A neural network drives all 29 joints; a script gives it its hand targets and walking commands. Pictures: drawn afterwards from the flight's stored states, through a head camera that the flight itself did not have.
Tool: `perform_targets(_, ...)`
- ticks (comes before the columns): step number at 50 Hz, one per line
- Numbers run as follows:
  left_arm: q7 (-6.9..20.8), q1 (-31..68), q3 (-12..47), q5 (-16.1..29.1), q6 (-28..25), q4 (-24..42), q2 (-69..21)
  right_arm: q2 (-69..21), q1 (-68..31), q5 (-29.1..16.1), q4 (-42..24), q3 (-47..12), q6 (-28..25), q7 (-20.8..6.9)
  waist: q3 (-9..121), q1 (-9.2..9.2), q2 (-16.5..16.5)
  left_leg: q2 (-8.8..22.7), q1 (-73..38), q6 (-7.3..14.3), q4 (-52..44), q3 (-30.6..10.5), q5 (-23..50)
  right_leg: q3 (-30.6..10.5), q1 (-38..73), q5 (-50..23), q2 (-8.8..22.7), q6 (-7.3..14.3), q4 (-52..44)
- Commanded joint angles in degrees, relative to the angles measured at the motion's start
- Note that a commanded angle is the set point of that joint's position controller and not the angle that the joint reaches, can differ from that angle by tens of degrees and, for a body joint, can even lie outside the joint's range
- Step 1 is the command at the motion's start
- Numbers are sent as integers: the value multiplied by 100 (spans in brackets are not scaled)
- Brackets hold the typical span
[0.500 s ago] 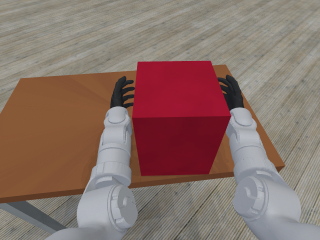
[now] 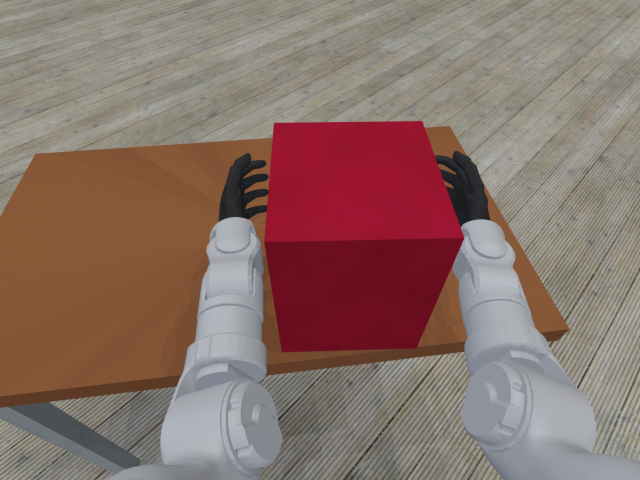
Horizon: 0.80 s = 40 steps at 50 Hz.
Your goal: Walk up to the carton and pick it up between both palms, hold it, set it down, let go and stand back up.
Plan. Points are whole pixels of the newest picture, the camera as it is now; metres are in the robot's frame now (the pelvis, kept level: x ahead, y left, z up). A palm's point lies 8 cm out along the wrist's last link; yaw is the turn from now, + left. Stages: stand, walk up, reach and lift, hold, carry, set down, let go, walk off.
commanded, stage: set down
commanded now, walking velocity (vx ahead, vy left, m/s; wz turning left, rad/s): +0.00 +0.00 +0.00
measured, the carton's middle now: (349, 241) +0.42 -0.01 +0.05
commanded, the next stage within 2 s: none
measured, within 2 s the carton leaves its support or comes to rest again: neither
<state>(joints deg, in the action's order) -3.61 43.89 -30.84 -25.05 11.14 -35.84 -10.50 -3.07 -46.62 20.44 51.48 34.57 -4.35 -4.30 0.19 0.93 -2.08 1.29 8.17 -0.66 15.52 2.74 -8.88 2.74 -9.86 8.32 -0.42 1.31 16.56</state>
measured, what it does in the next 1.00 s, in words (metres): stands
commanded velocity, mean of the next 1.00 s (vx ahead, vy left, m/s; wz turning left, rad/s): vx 0.00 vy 0.00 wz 0.00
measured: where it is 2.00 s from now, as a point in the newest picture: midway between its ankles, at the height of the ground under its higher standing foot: outside the picture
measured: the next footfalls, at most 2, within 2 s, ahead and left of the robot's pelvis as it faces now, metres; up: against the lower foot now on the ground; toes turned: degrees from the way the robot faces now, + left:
none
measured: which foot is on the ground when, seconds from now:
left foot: down 0.00-1.00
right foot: down 0.00-1.00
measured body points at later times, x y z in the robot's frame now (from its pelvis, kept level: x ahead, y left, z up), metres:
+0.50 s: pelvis +0.00 +0.00 +0.00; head +0.02 +0.01 +0.45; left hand +0.42 +0.14 +0.11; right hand +0.42 -0.16 +0.12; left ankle -0.01 +0.12 -0.75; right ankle +0.00 -0.10 -0.75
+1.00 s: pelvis -0.01 -0.01 -0.01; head +0.04 -0.01 +0.44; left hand +0.45 +0.15 +0.12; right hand +0.47 -0.20 +0.13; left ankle -0.01 +0.12 -0.75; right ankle +0.00 -0.10 -0.75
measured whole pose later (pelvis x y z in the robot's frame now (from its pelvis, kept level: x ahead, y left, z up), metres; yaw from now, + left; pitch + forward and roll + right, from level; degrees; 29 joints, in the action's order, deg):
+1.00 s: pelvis -0.01 -0.01 -0.01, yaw -3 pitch +14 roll -1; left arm -12.5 54.4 -7.8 2.5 7.1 -55.4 5.3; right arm 19.7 -60.7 -19.1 71.2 -2.8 -0.8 2.1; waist 9.3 -5.2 0.1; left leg 4.3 26.7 -1.4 23.3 4.4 -10.5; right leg 1.4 -26.8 5.7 -3.0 2.4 18.4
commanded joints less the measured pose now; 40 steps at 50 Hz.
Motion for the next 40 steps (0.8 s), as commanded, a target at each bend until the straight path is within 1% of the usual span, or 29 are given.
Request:
perform_targets(1,349,2073,1267,-13,73,-253,-1917,-1989,-2222,172,89,-1230,-22,-644,1673,25,30,-53,-595,66,-95,243,616,343,571,-1249,-41,-514,4)
perform_targets(7,357,2004,1265,-22,61,-179,-1905,-1924,-2130,203,60,-1211,-21,-672,1640,20,30,-51,-621,61,-85,247,629,353,513,-1155,-39,-510,-6)
perform_targets(11,378,2008,1211,-71,73,-148,-1878,-1869,-2144,262,44,-1164,-1,-719,1628,-58,80,-24,-835,27,-44,270,750,376,498,-1216,-48,-500,0)
perform_targets(17,392,1948,1090,-104,91,-91,-1699,-1603,-2088,344,11,-1059,51,-758,1590,-103,49,-31,-993,12,5,324,882,353,493,-1268,-54,-517,6)
perform_targets(20,337,1936,980,-94,77,-88,-1392,-1237,-2029,338,15,-978,70,-709,1582,-122,18,-39,-1000,4,15,361,920,309,490,-1311,-55,-530,25)
perform_targets(22,209,1944,836,-51,40,-95,-860,-616,-1937,230,75,-884,58,-576,1584,-137,-15,-46,-947,1,13,400,950,238,490,-1368,-55,-541,58)
perform_targets(23,75,1983,827,51,3,-24,-405,-51,-1883,84,119,-863,17,-447,1631,-153,-21,-50,-879,-5,17,415,966,191,492,-1402,-62,-550,89)
perform_targets(24,-96,2051,897,162,-55,15,39,437,-1892,-128,117,-973,-27,-288,1687,-193,41,-50,-807,-7,28,413,1015,146,479,-1486,-77,-547,94)
perform_targets(25,-289,2191,1126,381,-128,28,357,809,-2035,-427,120,-1195,-58,-111,1821,-206,117,-46,-697,-14,74,389,1039,102,416,-1616,-112,-528,105)
perform_targets(27,-648,2742,1711,1003,-284,-66,603,1084,-2615,-1184,315,-1715,-39,218,2301,-211,302,3,-298,-67,237,303,947,-1,170,-1785,-190,-390,158)
perform_targets(28,-786,2948,1931,1279,-339,-194,697,1181,-2855,-1489,418,-1970,6,329,2564,-230,356,24,-118,-79,320,284,843,-60,78,-1814,-218,-309,197)
perform_targets(30,-961,3180,2140,1679,-419,-499,933,1493,-3214,-1892,473,-2312,79,459,3051,-345,332,58,39,-78,476,275,738,-134,21,-1752,-245,-176,283)
perform_targets(31,-1015,3249,2156,1811,-458,-666,1065,1660,-3364,-2093,488,-2442,103,505,3306,-415,268,88,59,-99,545,272,774,-150,-13,-1697,-260,-119,307)
perform_targets(33,-1076,3295,2263,2106,-547,-1000,1245,1971,-3566,-2520,629,-2736,127,585,3808,-534,150,128,14,-172,752,258,1087,-175,-57,-1723,-289,-23,352)
perform_targets(35,-1083,3299,2310,2331,-632,-1241,1413,2257,-3642,-2856,794,-2979,115,655,4284,-590,58,139,-38,-265,997,251,1566,-189,-47,-1970,-320,8,422)
perform_targets(37,-1045,3303,2266,2429,-706,-1394,1611,2518,-3665,-3081,960,-3156,82,716,4567,-604,-19,133,30,-348,1167,250,1983,-215,84,-2377,-331,-22,515)
perform_targets(40,-939,3341,2160,2426,-799,-1391,1862,2794,-3653,-3299,1186,-3315,16,757,4624,-597,-106,95,382,-409,1171,254,2237,-266,473,-2997,-311,-142,674)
